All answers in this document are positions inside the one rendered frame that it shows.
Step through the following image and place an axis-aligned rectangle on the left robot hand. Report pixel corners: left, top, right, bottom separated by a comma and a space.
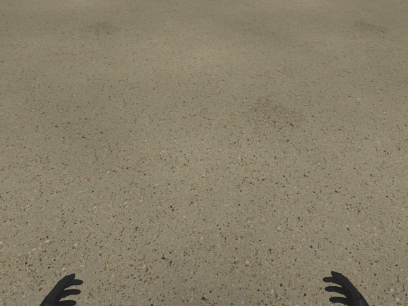
40, 273, 83, 306

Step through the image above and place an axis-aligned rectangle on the right robot hand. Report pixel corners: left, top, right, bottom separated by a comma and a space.
323, 271, 369, 306

